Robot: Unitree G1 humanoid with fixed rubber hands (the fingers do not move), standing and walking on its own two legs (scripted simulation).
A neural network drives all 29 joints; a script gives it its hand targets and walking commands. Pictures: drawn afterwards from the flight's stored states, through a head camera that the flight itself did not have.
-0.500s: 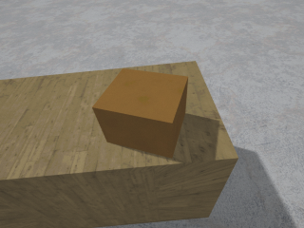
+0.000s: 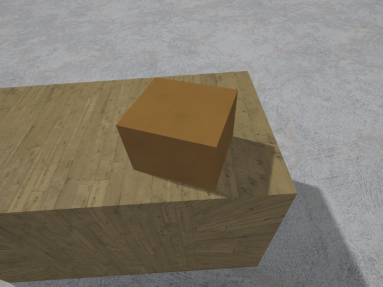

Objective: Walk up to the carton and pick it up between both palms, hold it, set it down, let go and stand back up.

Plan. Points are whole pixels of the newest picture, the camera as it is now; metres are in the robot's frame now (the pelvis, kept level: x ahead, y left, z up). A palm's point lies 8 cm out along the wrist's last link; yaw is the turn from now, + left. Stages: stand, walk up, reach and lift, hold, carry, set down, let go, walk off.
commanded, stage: stand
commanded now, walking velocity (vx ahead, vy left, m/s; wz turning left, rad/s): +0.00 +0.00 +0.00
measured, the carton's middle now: (183, 131) +0.51 +0.05 +0.01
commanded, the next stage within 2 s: none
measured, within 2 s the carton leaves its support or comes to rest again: neither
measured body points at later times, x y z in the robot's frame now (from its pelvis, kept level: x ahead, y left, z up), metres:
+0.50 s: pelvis +0.01 +0.00 +0.00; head +0.01 -0.01 +0.45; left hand +0.04 +0.25 -0.13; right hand +0.03 -0.24 -0.15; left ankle +0.04 +0.14 -0.74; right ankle +0.02 -0.08 -0.74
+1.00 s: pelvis +0.03 +0.00 +0.00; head +0.03 -0.01 +0.45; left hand +0.05 +0.24 -0.14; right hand +0.04 -0.24 -0.15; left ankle +0.04 +0.14 -0.74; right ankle +0.02 -0.08 -0.74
